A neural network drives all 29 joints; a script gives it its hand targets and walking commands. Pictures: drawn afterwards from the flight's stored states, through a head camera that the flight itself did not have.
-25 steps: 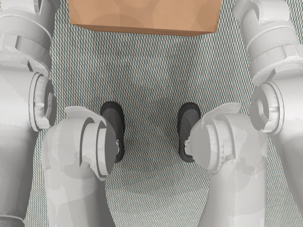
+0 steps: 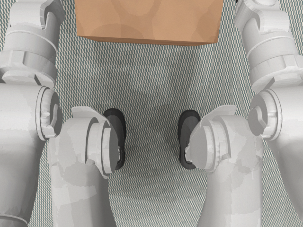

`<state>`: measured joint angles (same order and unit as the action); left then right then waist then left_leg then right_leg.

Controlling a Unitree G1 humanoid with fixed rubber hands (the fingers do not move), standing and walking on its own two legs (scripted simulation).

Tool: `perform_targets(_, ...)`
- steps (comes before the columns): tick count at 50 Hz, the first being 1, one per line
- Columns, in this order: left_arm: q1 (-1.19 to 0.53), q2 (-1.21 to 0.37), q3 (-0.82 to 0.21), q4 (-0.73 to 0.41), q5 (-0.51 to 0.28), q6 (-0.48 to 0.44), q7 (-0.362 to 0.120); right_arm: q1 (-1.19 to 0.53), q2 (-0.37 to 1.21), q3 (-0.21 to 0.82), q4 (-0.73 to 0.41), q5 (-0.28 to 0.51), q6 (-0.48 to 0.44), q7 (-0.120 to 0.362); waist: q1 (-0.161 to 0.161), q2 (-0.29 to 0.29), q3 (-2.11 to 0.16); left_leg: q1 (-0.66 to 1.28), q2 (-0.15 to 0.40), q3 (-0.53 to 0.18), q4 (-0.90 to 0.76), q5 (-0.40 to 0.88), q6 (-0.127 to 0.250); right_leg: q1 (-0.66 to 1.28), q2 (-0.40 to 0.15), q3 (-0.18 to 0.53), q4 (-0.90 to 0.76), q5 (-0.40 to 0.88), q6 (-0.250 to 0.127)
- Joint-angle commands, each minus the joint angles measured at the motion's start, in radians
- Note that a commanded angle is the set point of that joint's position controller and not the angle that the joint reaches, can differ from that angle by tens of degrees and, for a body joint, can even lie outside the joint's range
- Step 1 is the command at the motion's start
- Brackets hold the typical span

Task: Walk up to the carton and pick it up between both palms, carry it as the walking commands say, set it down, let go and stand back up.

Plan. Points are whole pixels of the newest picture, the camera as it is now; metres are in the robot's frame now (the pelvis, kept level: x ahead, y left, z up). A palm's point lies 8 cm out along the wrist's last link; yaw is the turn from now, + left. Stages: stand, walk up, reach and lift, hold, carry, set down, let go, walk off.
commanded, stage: reach and lift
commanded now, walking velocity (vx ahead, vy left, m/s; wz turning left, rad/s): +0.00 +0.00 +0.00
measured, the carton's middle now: out of the picture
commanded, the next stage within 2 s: none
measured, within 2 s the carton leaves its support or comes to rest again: leaves its support in 0.12 s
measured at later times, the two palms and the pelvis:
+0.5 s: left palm out of the picture +0.54 +0.20 -0.11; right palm out of the picture +0.54 -0.15 -0.11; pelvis -0.01 +0.00 +0.02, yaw +1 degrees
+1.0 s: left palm out of the picture +0.52 +0.20 -0.05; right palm out of the picture +0.53 -0.15 -0.04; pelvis +0.00 +0.00 +0.07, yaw +1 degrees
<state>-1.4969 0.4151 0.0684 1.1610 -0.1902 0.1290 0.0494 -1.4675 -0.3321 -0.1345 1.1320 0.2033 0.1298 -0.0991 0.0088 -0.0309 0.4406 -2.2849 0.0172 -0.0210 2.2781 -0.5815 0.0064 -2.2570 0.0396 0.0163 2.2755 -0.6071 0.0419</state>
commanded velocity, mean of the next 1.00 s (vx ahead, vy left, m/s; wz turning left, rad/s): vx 0.00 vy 0.00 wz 0.00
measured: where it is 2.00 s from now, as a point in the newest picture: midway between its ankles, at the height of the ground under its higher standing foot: (152, 148)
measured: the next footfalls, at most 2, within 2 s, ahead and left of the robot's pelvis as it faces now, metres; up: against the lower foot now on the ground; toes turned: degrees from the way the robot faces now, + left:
none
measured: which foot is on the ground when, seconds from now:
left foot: down 0.00-1.00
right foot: down 0.00-1.00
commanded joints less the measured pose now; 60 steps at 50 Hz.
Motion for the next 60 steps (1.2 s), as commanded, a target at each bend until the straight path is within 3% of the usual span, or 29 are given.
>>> perform_targets(1, -0.545, -0.876, -0.242, -0.288, -0.080, -0.021, -0.252, -0.599, 0.874, 0.250, -0.315, 0.077, -0.036, 0.242, 0.014, 0.053, -1.303, 0.660, -0.080, 0.043, -0.151, 0.471, 0.001, 0.494, 0.072, -0.085, -0.144, 0.426, -0.046)
perform_targets(6, -0.629, -0.863, -0.274, -0.410, -0.118, -0.028, -0.224, -0.673, 0.887, 0.293, -0.409, 0.112, -0.041, 0.211, 0.023, 0.058, -1.545, 0.760, -0.086, 0.059, -0.154, 0.533, -0.004, 0.596, 0.078, -0.088, -0.156, 0.485, -0.041)
perform_targets(12, -0.620, -0.886, -0.241, -0.346, -0.094, -0.007, -0.225, -0.704, 0.887, 0.277, -0.411, 0.079, -0.022, 0.193, 0.015, 0.045, -1.506, 0.686, -0.088, 0.079, -0.201, 0.405, -0.001, 0.604, 0.076, -0.095, -0.205, 0.384, -0.035)
perform_targets(19, -0.564, -0.945, -0.167, -0.281, -0.026, 0.035, -0.262, -0.656, 0.938, 0.201, -0.371, -0.004, 0.028, 0.217, 0.005, 0.037, -1.422, 0.604, -0.089, 0.090, -0.257, 0.305, 0.001, 0.564, 0.077, -0.109, -0.260, 0.302, -0.037)
perform_targets(35, -0.545, -1.049, -0.221, -0.510, 0.000, 0.092, -0.265, -0.614, 1.029, 0.248, -0.527, -0.006, 0.083, 0.246, 0.006, 0.067, -1.784, 0.791, -0.108, 0.093, -0.303, 0.468, -0.016, 0.628, 0.086, -0.122, -0.303, 0.428, -0.033)
perform_targets(44, -0.391, -1.111, -0.176, -0.444, 0.089, 0.116, -0.274, -0.447, 1.086, 0.189, -0.440, -0.094, 0.104, 0.266, 0.002, 0.064, -1.674, 0.694, -0.125, 0.095, -0.388, 0.449, -0.016, 0.553, 0.100, -0.115, -0.385, 0.424, -0.030)
perform_targets(60, -0.379, -1.148, -0.150, -0.475, 0.116, 0.172, -0.287, -0.429, 1.138, 0.167, -0.480, -0.133, 0.170, 0.286, -0.002, 0.068, -1.739, 0.743, -0.141, 0.101, -0.502, 0.344, -0.017, 0.619, 0.108, -0.116, -0.502, 0.327, -0.036)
